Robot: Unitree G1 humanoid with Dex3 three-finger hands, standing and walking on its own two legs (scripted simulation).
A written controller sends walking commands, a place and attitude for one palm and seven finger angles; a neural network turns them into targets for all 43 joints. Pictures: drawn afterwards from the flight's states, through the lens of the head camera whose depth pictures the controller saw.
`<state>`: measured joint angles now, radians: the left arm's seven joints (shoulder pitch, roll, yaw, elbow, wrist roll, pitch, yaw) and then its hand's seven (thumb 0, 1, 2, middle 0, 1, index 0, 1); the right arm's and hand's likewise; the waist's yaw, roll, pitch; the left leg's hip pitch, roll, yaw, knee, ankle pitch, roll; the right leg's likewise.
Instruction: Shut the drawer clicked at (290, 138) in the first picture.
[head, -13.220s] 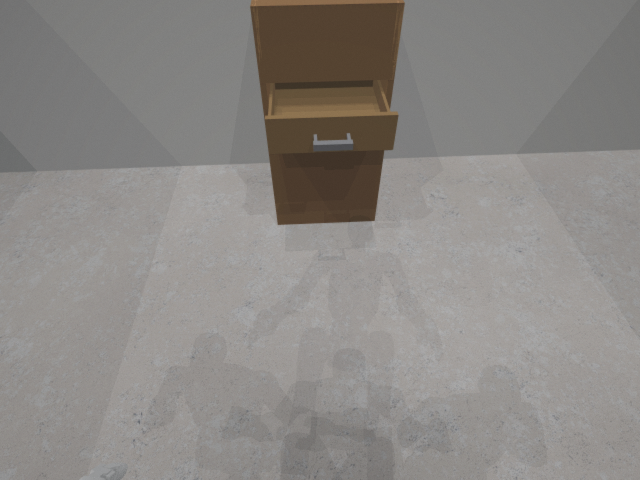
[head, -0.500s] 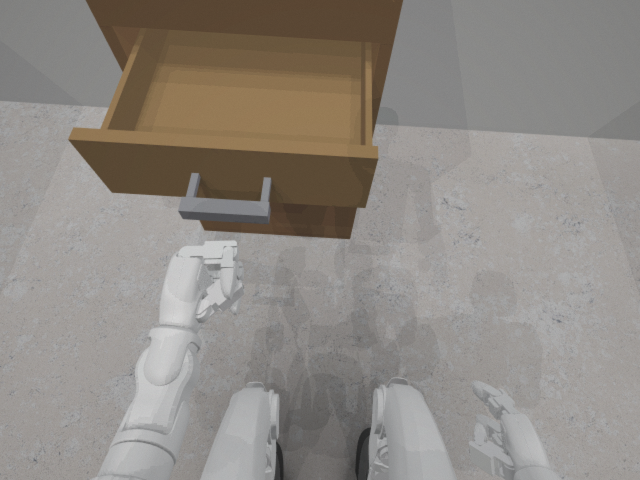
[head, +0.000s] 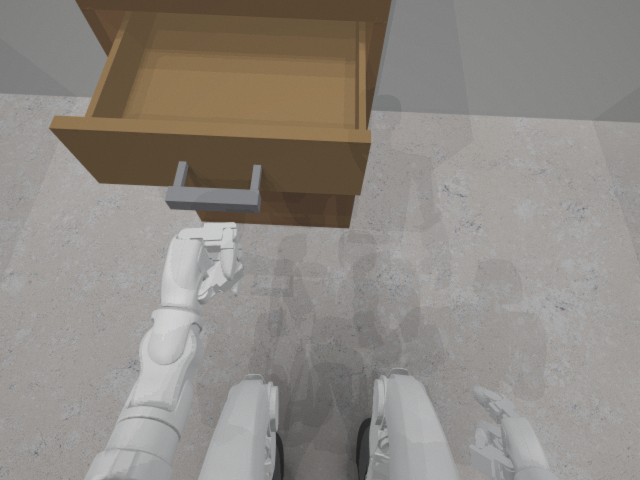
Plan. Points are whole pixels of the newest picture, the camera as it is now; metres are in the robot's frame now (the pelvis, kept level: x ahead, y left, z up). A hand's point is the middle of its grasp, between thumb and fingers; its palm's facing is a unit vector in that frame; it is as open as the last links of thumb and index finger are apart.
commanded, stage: bring the fist close to the handle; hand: left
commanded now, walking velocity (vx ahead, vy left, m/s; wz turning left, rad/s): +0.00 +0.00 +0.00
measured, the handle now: (217, 185) +0.48 +0.14 +0.00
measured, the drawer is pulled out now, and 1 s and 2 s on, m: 0.21 0.14 0.03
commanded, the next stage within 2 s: push the drawer shut in 0.02 s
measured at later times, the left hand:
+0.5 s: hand (238, 240) +0.40 +0.11 +0.00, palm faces -0.09 -0.99 -0.06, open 3.1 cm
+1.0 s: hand (242, 193) +0.47 +0.11 +0.00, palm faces -0.06 -1.00 -0.06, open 2.9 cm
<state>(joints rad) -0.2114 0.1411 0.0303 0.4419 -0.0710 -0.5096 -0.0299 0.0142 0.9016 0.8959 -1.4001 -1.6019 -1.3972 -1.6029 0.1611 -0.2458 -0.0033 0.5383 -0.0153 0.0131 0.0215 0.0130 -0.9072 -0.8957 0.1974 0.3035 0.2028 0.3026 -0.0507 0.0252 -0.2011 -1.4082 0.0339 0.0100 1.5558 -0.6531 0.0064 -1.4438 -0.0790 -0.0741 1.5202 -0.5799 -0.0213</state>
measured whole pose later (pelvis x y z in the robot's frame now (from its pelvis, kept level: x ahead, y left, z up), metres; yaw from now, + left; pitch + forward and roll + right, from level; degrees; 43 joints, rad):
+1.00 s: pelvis -0.02 +0.01 -0.01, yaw -1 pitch +31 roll -2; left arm -0.75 0.26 0.21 0.97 -0.03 -0.57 -0.03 -0.04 0.80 0.92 -1.40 -1.60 -1.40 -1.60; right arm 0.23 -0.25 0.01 0.62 -0.04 0.03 0.02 0.01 -0.91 -0.90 0.20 0.30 0.20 0.30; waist -0.15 0.04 -0.18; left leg -1.51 0.03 0.01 1.59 -0.62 0.03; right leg -1.54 -0.08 -0.07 1.52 -0.53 0.00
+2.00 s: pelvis -0.01 +0.02 -0.03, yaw -4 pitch +37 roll -5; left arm -1.19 0.51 0.37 1.23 0.07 -0.45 -0.06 -0.05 0.77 0.91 -1.40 -1.60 -1.40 -1.60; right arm 0.30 -0.25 0.07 0.60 -0.08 0.11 0.05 0.00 -0.91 -0.90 0.20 0.30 0.20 0.30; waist -0.27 0.05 -0.13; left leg -1.67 0.06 -0.03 1.67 -0.65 0.03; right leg -1.67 -0.05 -0.10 1.56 -0.53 0.00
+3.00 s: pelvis -0.03 +0.02 -0.04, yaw -5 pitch +38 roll -7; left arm -1.34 0.62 0.35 1.24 0.11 -0.32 -0.04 -0.01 0.78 0.92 -1.40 -1.60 -1.40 -1.60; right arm 0.37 -0.24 0.11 0.60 -0.09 0.08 0.07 0.00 -0.91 -0.90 0.20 0.30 0.20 0.30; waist -0.33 0.05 -0.10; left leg -1.75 0.06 -0.04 1.69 -0.61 0.04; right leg -1.74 -0.04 -0.11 1.55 -0.48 0.00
